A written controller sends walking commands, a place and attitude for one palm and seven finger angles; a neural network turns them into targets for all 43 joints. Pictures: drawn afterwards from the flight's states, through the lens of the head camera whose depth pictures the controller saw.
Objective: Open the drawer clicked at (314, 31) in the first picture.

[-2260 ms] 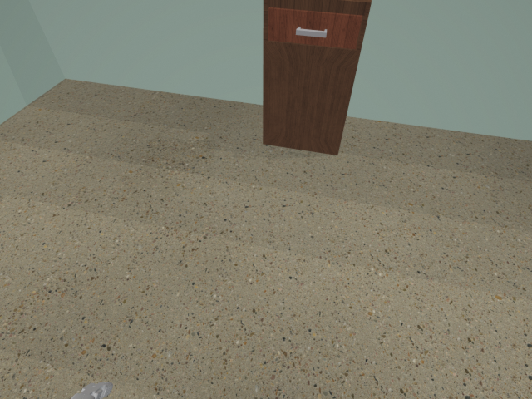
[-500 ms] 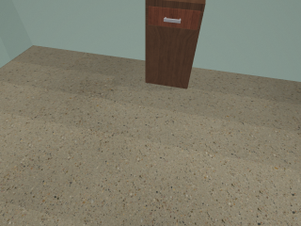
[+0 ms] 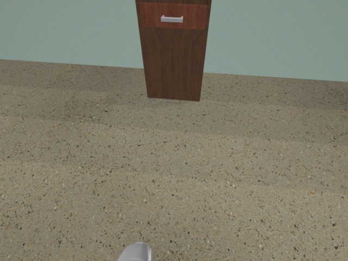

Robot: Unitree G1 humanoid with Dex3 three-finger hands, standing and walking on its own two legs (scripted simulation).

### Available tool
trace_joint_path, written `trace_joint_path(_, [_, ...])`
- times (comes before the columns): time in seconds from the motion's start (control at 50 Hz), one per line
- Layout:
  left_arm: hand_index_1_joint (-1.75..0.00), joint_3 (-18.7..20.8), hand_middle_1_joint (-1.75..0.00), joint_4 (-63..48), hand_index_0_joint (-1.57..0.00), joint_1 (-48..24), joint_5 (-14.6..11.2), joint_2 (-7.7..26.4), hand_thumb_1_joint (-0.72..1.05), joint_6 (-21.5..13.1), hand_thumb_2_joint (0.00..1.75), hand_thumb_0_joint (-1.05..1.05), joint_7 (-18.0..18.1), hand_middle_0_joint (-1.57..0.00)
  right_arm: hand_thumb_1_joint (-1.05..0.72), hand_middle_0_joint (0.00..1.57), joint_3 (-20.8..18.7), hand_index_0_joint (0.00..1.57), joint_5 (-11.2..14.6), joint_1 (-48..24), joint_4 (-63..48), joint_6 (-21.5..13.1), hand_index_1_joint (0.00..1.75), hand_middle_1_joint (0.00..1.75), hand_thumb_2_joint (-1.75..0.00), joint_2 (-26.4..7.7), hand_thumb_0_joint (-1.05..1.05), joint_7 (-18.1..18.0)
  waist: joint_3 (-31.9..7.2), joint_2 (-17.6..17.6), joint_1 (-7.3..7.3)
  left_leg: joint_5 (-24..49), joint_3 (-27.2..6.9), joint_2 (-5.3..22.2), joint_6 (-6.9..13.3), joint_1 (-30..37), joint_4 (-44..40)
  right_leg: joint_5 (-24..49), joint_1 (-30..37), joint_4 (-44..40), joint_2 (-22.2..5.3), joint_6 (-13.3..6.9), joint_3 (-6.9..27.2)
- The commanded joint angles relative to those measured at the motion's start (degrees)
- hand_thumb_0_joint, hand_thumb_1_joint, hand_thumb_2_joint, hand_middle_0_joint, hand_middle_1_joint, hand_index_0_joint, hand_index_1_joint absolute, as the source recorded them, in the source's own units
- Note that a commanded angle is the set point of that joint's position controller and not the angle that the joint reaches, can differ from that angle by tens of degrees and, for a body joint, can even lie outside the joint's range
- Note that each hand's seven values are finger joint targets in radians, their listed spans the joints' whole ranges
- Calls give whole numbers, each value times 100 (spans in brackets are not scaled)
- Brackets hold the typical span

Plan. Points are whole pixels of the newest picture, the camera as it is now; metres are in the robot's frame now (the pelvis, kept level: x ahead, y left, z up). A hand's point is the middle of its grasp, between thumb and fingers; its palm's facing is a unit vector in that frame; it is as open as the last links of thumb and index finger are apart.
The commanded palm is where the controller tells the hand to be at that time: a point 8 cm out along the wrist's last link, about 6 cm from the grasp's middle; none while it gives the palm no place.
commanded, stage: walk to a spot facing it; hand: left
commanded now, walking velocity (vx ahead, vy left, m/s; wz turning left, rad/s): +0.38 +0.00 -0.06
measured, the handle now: (172, 18) +1.47 +0.12 -0.07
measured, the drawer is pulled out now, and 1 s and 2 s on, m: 0.00 0.00 0.00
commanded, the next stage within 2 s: take the last steps up to it in 1.18 s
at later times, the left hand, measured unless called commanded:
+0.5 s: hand (105, 206) +0.29 +0.24 -0.17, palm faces -0.02 -0.99 -0.16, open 7.4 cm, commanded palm none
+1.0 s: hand (144, 140) +0.56 +0.16 -0.17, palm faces -0.11 -0.98 -0.19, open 7.1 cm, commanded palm none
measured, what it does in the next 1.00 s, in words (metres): walks ahead: left foot, then right foot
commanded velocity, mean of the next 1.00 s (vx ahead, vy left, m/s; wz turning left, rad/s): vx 0.37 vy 0.00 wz -0.12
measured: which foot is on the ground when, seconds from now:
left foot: up 0.00-0.18, down 0.20-0.82, up 0.84-1.00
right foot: down 0.00-0.20, up 0.22-0.80, down 0.82-1.00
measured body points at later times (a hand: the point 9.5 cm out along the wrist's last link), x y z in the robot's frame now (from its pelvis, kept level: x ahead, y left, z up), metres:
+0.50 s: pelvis +0.22 +0.07 +0.00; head +0.22 +0.08 +0.45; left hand +0.29 +0.29 -0.16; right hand +0.21 -0.18 -0.14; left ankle +0.23 +0.12 -0.74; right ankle +0.26 -0.09 -0.65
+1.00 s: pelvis +0.45 -0.01 -0.01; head +0.46 +0.00 +0.44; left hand +0.56 +0.21 -0.16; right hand +0.36 -0.21 -0.16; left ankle +0.43 +0.12 -0.66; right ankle +0.43 -0.11 -0.74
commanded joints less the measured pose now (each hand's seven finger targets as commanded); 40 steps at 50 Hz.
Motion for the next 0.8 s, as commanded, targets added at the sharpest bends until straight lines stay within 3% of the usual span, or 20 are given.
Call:
trace_joint_path(0.0, [-30, 175, -30, -27, -20, 547, -29, 862, 90, -90, 90, 0, 148, -20, -90, 20, -28, 20, 17, -787, -639, -194, 30, 30, -90, -141, 0, 76, 722, -739, 42, 454, 184, -4, -2, -649, -854, 3170, -88, -820, -1333, -535, 788])
trace_joint_path(0.06, [-30, 206, -30, 18, -20, 486, -29, 918, 90, -73, 90, 0, 173, -20, -90, 20, 8, 20, 44, -1091, -798, -261, 30, 30, -90, -64, 0, 104, 801, -743, 64, 576, 297, -118, 140, 32, -1821, 3649, -219, -758, -1334, -450, 631])
trace_joint_path(0.1, [-30, 271, -30, 18, -20, 402, -34, 1048, 90, -82, 90, 0, 177, -20, -90, 20, -36, 20, 39, -731, -709, -318, 30, 30, -90, -148, 0, 49, 470, -773, -111, 403, 473, -415, 297, 875, -2219, 4874, -84, -138, -1346, -427, 518])
trace_joint_path(0.14, [-30, 302, -30, -7, -20, 236, -50, 1107, 90, -88, 90, 0, 168, -20, -90, 20, -134, 20, -24, 728, -271, -368, 30, 30, -90, -436, 0, -57, -241, -660, -759, 709, 408, -569, 464, 2607, -2779, 5128, -464, 1563, -1150, -231, 272])
trace_joint_path(0.16, [-30, 305, -30, -74, -20, 345, -95, 951, 90, -96, 90, 0, 131, -20, -90, 20, -232, 20, -83, 1529, -66, -375, 30, 30, -90, -841, 0, -120, -902, -110, -1028, 914, -340, 76, 678, 3975, -2846, 3783, -1283, 2873, -856, -82, 127])
trace_joint_path(0.18, [-30, 262, -30, -151, -20, 755, -181, 572, 90, -55, 90, 0, 51, -20, -90, 20, -378, 20, -150, 1974, 26, -388, 30, 30, -90, -1434, 0, -163, -1494, 1382, -907, 829, -2827, 1828, 1358, 5044, -3565, -395, -2721, 5033, 44, 112, -222])
trace_joint_path(0.2, [-30, 246, -30, -301, -20, 437, -138, 596, 90, -65, 90, 0, 66, -20, -90, 20, -358, 20, -22, 1788, 12, -328, 30, 30, -90, -1426, 0, -173, -1377, 1147, -757, 79, -3689, 2232, 1609, 4497, -4457, -1208, -3100, 6060, -40, 10, 336])
trace_joint_path(0.22, [-30, 249, -30, -402, -20, 89, -120, 676, 90, 2, 90, 0, 47, -20, -90, 20, -331, 20, 13, 1132, -155, -290, 30, 30, -90, -1196, 0, -158, -549, 630, -537, -1419, -3347, 2117, 1527, 3349, -4900, -850, -3298, 6296, -406, -7, 375])
trace_joint_path(0.24, [-30, 253, -30, -450, -20, -274, -66, 569, 90, 33, 90, 0, 10, -20, -90, 20, -233, 20, 18, 679, -269, -339, 30, 30, -90, -788, 0, -170, 118, 498, -438, -1656, -2854, 1855, 1296, 2486, -5073, -295, -3465, 6204, -643, 42, 338])
trace_joint_path(0.26, [-30, 288, -30, -413, -20, -304, -4, 516, 90, 101, 90, 0, -39, -20, -90, 20, -126, 20, -12, 407, -307, -375, 30, 30, -90, -455, 0, -180, 511, 382, -220, -1555, -2308, 1621, 1077, 1766, -5171, -1, -3286, 6039, -786, 91, 369])
trace_joint_path(0.3, [-30, 278, -30, -383, -20, -102, 53, 324, 90, 260, 90, 0, -82, -20, -90, 20, -51, 20, -29, 334, -277, -470, 30, 30, -90, -207, 0, -189, 589, 350, 49, -1007, -1370, 1206, 868, 1049, -5200, 244, -2872, 5610, -875, 172, 306])
trace_joint_path(0.34, [-30, 287, -30, -406, -20, 25, 51, 276, 90, 362, 90, 0, -104, -20, -90, 20, -70, 20, -11, 278, -275, -520, 30, 30, -90, -253, 0, -191, 387, 352, 221, -677, -770, 1056, 862, 980, -5243, 512, -2810, 5265, -946, 255, 225])
trace_joint_path(0.44, [-30, 386, -30, -768, -20, -808, 55, 479, 90, 435, 90, 0, -163, -20, -90, 20, -131, 20, 15, 730, -211, -574, 30, 30, -90, -374, 0, -210, 454, 253, 36, -176, -595, 1053, 921, 1948, -5472, 1282, -3792, 4537, -1105, 463, 264])
trace_joint_path(0.52, [-30, 375, -30, -1019, -20, -1709, 40, 568, 90, 410, 90, 0, -205, -20, -90, 20, -135, 20, 13, 1290, -21, -576, 30, 30, -90, -398, 0, -239, 522, 73, -247, 486, -467, 1085, 910, 2900, -5393, 1363, -4153, 3490, -1099, 508, 40])
trace_joint_path(0.66, [-30, 278, -30, -1260, -20, -2703, 11, 458, 90, 308, 90, 0, -218, -20, -90, 20, -82, 20, -72, 2044, 321, -493, 30, 30, -90, -374, 0, -247, 657, 453, -599, 2198, 87, 1172, 918, 3725, -4872, 838, -3772, 2026, -799, 282, -469])
trace_joint_path(0.7, [-30, 265, -30, -1253, -20, -2668, 10, 490, 90, 257, 90, 0, -212, -20, -90, 20, -72, 20, -84, 2063, 367, -467, 30, 30, -90, -415, 0, -246, 546, 593, -540, 2862, 237, 1182, 872, 3820, -4566, 552, -3341, 1649, -617, 150, -635])
trace_joint_path(0.72, [-30, 275, -30, -1199, -20, -2432, 8, 552, 90, 226, 90, 0, -201, -20, -90, 20, -74, 20, -78, 2010, 384, -458, 30, 30, -90, -449, 0, -244, 382, 568, -401, 3557, 328, 1174, 837, 3822, -4186, 401, -2902, 1428, -468, 69, -738])
trace_joint_path(0.74, [-30, 307, -30, -1030, -20, -1923, 13, 608, 90, 193, 90, 0, -189, -20, -90, 20, -77, 20, -54, 1892, 385, -453, 30, 30, -90, -483, 0, -249, 125, 502, -142, 4196, 481, 1100, 748, 3745, -3616, 531, -2206, 1179, -279, -12, -866])
trace_joint_path(0.76, [-30, 356, -30, -755, -20, -1135, 36, 750, 90, 136, 90, 0, -169, -20, -90, 20, -84, 20, -14, 1772, 363, -453, 30, 30, -90, -538, 0, -238, -325, 431, 226, 4327, 666, 921, 571, 3350, -2654, 943, -1015, 882, -184, -110, -914])
trace_joint_path(0.78, [-30, 465, -30, -486, -20, -249, 61, 1154, 90, 67, 90, 0, -115, -20, -90, 20, -81, 20, 54, 1630, 261, -471, 30, 30, -90, -455, 0, -177, -970, -35, 617, 3270, 816, 704, 363, 2153, -1334, 1223, 579, 863, -927, -411, -62])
